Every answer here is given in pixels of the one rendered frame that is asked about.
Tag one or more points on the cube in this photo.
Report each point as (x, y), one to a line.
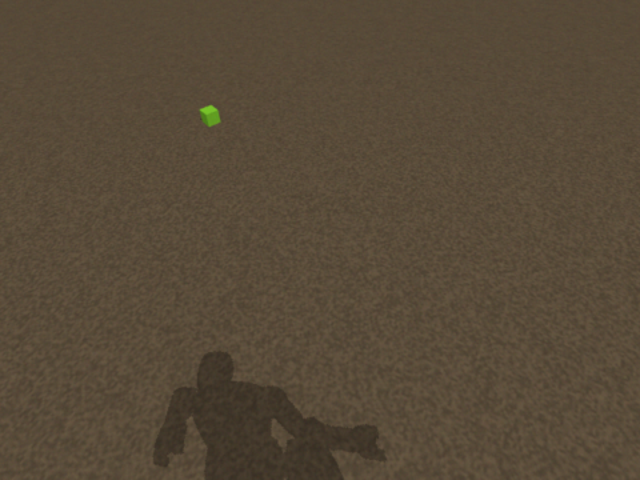
(210, 115)

